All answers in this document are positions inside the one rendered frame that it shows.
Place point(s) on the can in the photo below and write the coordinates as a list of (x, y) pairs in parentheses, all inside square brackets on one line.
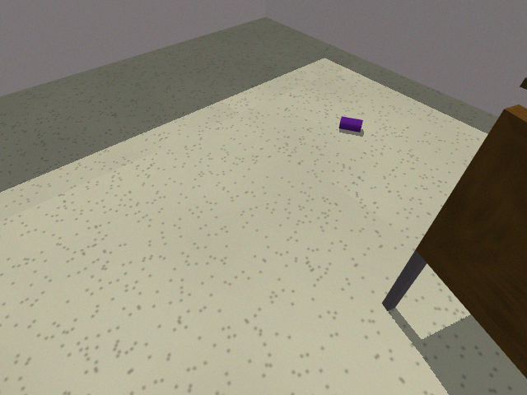
[(351, 124)]

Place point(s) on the chair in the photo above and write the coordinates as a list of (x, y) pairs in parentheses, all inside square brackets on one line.
[(477, 244)]

